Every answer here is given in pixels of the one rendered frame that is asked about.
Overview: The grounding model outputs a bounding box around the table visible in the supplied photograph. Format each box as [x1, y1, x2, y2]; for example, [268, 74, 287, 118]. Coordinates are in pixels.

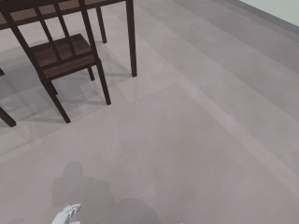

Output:
[0, 0, 137, 128]

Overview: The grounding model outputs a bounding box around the left robot hand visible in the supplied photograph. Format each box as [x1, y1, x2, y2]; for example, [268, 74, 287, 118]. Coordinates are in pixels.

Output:
[51, 203, 81, 224]

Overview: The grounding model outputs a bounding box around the chair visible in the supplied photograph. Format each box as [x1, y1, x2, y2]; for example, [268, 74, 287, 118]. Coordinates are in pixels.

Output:
[0, 0, 111, 123]

